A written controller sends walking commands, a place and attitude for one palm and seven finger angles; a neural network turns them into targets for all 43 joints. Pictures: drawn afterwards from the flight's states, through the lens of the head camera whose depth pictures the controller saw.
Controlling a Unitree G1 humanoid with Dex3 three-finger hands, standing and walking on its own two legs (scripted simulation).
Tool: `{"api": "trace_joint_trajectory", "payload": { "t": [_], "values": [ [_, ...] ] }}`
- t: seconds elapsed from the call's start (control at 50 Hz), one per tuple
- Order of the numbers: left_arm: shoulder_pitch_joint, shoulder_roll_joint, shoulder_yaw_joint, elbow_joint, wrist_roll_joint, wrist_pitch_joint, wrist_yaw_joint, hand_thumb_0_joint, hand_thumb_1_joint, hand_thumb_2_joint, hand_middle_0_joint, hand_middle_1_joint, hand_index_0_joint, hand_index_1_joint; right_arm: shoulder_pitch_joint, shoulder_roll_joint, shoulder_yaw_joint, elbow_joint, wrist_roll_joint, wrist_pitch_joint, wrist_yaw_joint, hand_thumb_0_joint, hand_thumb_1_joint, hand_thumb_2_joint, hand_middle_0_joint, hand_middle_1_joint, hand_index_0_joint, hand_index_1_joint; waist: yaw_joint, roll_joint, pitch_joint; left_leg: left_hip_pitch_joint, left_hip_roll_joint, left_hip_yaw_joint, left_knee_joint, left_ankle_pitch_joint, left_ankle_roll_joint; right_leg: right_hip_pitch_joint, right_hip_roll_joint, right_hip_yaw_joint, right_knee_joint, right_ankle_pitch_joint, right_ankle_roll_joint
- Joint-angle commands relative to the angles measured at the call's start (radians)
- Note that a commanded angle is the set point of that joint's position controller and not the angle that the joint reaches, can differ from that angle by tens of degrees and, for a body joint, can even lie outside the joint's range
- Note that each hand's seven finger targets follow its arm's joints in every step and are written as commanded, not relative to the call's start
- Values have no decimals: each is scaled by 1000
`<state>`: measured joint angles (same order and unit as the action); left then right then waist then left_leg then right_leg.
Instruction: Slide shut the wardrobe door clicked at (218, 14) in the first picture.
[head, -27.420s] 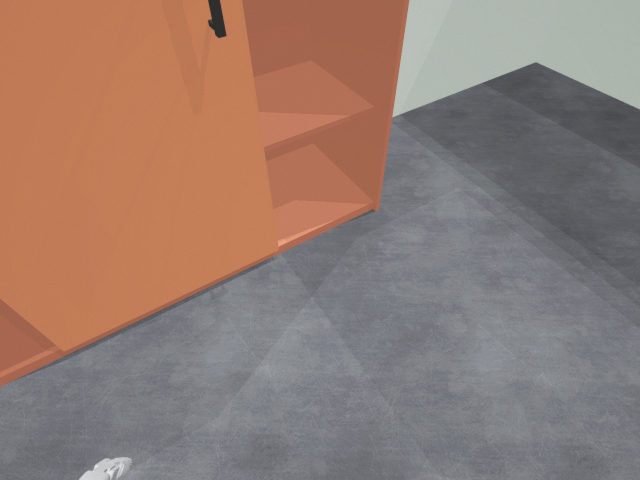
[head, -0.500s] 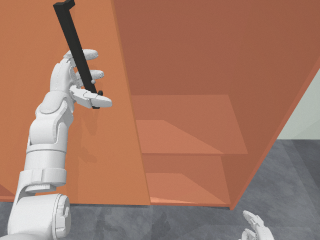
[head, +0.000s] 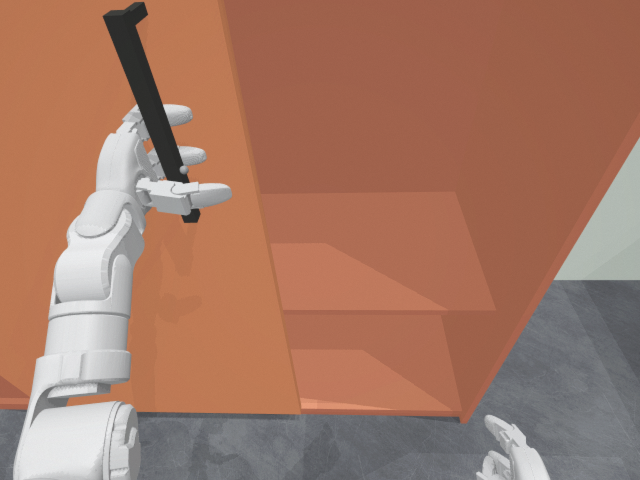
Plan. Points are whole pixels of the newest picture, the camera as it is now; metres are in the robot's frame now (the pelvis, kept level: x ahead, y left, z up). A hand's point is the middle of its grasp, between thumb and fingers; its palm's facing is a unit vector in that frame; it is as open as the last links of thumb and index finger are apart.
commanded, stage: grip the handle and tug to test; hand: left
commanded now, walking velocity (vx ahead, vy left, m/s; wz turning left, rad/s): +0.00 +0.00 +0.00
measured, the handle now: (167, 127) +0.45 +0.21 +0.25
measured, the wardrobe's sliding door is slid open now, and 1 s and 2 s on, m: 0.48 0.48 0.48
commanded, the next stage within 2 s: tug the door sideways, standing still in 1.14 s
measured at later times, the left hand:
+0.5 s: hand (181, 169) +0.39 +0.18 +0.23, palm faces +0.08 -1.00 -0.03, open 5.6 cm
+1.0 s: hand (181, 170) +0.39 +0.18 +0.23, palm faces +0.07 -1.00 -0.04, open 5.7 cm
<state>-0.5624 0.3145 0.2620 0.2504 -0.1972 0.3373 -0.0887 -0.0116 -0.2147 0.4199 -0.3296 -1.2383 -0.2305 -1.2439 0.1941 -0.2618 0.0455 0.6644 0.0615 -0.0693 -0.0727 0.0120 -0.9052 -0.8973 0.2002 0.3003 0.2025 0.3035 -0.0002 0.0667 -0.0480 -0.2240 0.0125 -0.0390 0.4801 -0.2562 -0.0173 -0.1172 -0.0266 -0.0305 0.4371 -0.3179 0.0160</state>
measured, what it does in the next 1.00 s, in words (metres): stands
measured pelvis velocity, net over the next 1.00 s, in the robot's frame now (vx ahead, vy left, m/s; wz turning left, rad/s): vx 0.01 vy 0.00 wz -0.02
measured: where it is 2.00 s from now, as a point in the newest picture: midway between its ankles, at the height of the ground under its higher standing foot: outside the picture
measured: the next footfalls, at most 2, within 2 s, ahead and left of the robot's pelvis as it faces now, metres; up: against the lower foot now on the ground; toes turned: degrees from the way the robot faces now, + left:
none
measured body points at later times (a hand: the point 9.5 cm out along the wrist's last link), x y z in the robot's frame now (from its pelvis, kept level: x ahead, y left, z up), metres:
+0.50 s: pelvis +0.00 +0.00 +0.00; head -0.01 -0.03 +0.45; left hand +0.38 +0.23 +0.23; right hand +0.16 -0.24 -0.10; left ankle +0.00 +0.13 -0.74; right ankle -0.06 -0.13 -0.74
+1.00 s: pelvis +0.01 +0.00 +0.00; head -0.01 -0.02 +0.45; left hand +0.38 +0.23 +0.23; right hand +0.17 -0.24 -0.09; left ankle +0.00 +0.13 -0.74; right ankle -0.06 -0.13 -0.74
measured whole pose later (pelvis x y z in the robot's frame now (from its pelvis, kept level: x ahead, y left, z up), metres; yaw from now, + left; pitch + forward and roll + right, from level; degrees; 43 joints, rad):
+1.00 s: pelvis +0.01 +0.00 +0.00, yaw -1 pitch +1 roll +0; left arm -0.47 0.33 0.30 0.14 -0.21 0.36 -0.10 0.00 0.79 0.80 -0.40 -1.40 -0.29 -1.40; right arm 0.19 -0.26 0.05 0.63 0.06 -0.06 -0.06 0.01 -0.91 -0.90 0.20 0.30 0.20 0.30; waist -0.02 0.07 -0.06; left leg -0.22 0.02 -0.02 0.47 -0.27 -0.02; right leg -0.12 -0.02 -0.01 0.43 -0.32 0.02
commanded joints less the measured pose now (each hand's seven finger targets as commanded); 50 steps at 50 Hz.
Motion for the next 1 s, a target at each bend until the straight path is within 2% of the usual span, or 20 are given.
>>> {"api": "trace_joint_trajectory", "payload": {
  "t": [0.0, 0.02, 0.08, 0.2, 0.3, 0.34, 0.42, 0.44, 0.46, 0.52, 0.56, 0.58, 0.62, 0.72, 0.78, 0.8, 0.88, 0.92, 0.96, 0.98],
  "values": [
    [-460, 210, 43, -254, -18, -78, -23, 0, 200, 600, -375, -1300, -375, -1300, -125, -107, -41, -150, -2, -49, -9, 0, -900, -900, 200, 300, 200, 300, -9, -36, -298, 226, -27, 20, -1, 391, 56, -18, 44, -33, -23, 469, -30],
    [-473, 189, 26, -246, -22, -78, -27, 0, 247, 620, -380, -1307, -380, -1307, -122, -106, -39, -149, -3, -49, -9, 0, -900, -900, 200, 300, 200, 300, -15, -54, -290, 220, -29, 19, -2, 389, 56, -19, 44, -36, -23, 472, -29],
    [-455, 199, 31, -268, -22, -83, -33, 0, 387, 680, -395, -1327, -395, -1327, -124, -104, -39, -156, -1, -47, -5, 0, -900, -900, 200, 300, 200, 300, -9, -13, -302, 227, -29, 17, 1, 401, 53, -13, 43, -35, -21, 476, -33],
    [-454, 202, 35, -231, -28, -78, -41, 0, 667, 800, -425, -1367, -425, -1367, -123, -107, -41, -154, 0, -47, -8, 0, -900, -900, 200, 300, 200, 300, -15, -46, -273, 213, -27, 20, 1, 376, 56, -30, 46, -35, -27, 464, -28],
    [-469, 197, 25, -247, -24, -81, -36, 0, 900, 900, -450, -1400, -450, -1400, -120, -107, -42, -155, 1, -48, -7, 0, -900, -900, 200, 300, 200, 300, -15, -17, -299, 226, -28, 14, 5, 385, 54, -28, 45, -35, -21, 458, -32],
    [-478, 178, 12, -242, -27, -78, -37, 0, 900, 900, -450, -1400, -450, -1400, -118, -106, -42, -154, 0, -49, -7, 0, -900, -900, 200, 300, 200, 300, -19, -26, -294, 229, -28, 15, 6, 388, 54, -35, 47, -37, -20, 463, -31],
    [-452, 200, 36, -257, -24, -86, -38, 0, 900, 900, -450, -1400, -450, -1400, -115, -107, -44, -157, -3, -52, -6, 0, -900, -900, 200, 300, 200, 300, -11, -46, -307, 229, -29, 16, 6, 406, 57, -18, 46, -36, -19, 484, -31],
    [-441, 207, 44, -261, -27, -85, -41, 0, 900, 900, -450, -1400, -450, -1400, -119, -108, -44, -159, -2, -52, -5, 0, -900, -900, 200, 300, 200, 300, -8, -30, -310, 225, -30, 19, 6, 399, 56, -17, 45, -34, -20, 481, -30],
    [-416, 237, 67, -237, -27, -84, -38, 0, 900, 900, -450, -1400, -450, -1400, -112, -112, -43, -151, -4, -47, -5, 0, -900, -900, 200, 300, 200, 300, -1, -45, -297, 208, -30, 20, 6, 394, 57, -4, 45, -35, -23, 481, -32],
    [-462, 200, 27, -241, -24, -85, -43, 0, 900, 900, -450, -1400, -450, -1400, -116, -108, -43, -156, 1, -49, -7, 0, -900, -900, 200, 300, 200, 300, -17, -48, -277, 208, -27, 19, 2, 369, 57, -32, 47, -37, -24, 454, -29],
    [-450, 203, 30, -253, -21, -86, -38, 0, 900, 900, -450, -1400, -450, -1400, -116, -107, -43, -155, -1, -50, -5, 0, -900, -900, 200, 300, 200, 300, -10, -10, -279, 215, -28, 21, 6, 385, 57, -26, 45, -34, -26, 459, -33],
    [-448, 216, 44, -284, -21, -88, -36, 0, 900, 900, -450, -1400, -450, -1400, -115, -106, -44, -162, -1, -52, -3, 0, -900, -900, 200, 300, 200, 300, -7, 4, -306, 225, -29, 18, 4, 394, 55, -19, 44, -35, -23, 466, -33],
    [-421, 209, 47, -289, -25, -87, -36, 0, 900, 900, -450, -1400, -450, -1400, -122, -106, -44, -167, -2, -53, -4, 0, -900, -900, 200, 300, 200, 300, -4, -39, -312, 227, -26, 18, 3, 406, 55, -12, 47, -37, -17, 479, -32],
    [-428, 195, 35, -283, -27, -81, -35, 0, 900, 900, -450, -1400, -450, -1400, -121, -106, -44, -164, -1, -53, -4, 0, -900, -900, 200, 300, 200, 300, -8, -29, -297, 226, -26, 19, 2, 391, 55, -26, 48, -36, -21, 464, -31],
    [-386, 203, 42, -326, -27, -77, -38, 0, 900, 900, -450, -1400, -450, -1400, -127, -105, -43, -172, -1, -50, 0, 0, -900, -900, 200, 300, 200, 300, 0, -9, -309, 227, -26, 20, 2, 419, 52, -5, 45, -37, -17, 492, -33],
    [-363, 184, 36, -335, -29, -74, -39, 0, 900, 900, -450, -1400, -450, -1400, -129, -101, -42, -178, -2, -52, 0, 0, -900, -900, 200, 300, 200, 300, 3, -21, -315, 231, -28, 19, 4, 429, 52, -6, 47, -40, -13, 498, -32],
    [-286, 219, 76, -363, -36, -66, -43, 0, 900, 900, -450, -1400, -450, -1400, -138, -105, -43, -189, -1, -46, 3, 0, -900, -900, 200, 300, 200, 300, 15, -46, -314, 215, -25, 23, 2, 442, 53, 17, 46, -41, -10, 524, -32],
    [-258, 191, 63, -395, -43, -56, -49, 0, 900, 900, -450, -1400, -450, -1400, -148, -99, -42, -198, 1, -47, 5, 0, -900, -900, 200, 300, 200, 300, 18, -21, -311, 225, -24, 28, 7, 468, 51, 10, 45, -42, -5, 541, -30],
    [-193, 227, 99, -432, -43, -51, -46, 0, 900, 900, -450, -1400, -450, -1400, -147, -101, -43, -202, -1, -46, 9, 0, -900, -900, 200, 300, 200, 300, 32, -31, -326, 222, -23, 25, 12, 508, 50, 35, 45, -43, 0, 570, -33],
    [-166, 214, 98, -458, -48, -49, -48, 0, 900, 900, -450, -1400, -450, -1400, -151, -99, -42, -210, -1, -46, 12, 0, -900, -900, 200, 300, 200, 300, 32, -21, -336, 223, -23, 28, 9, 510, 49, 36, 44, -43, 4, 579, -31]
  ]
}}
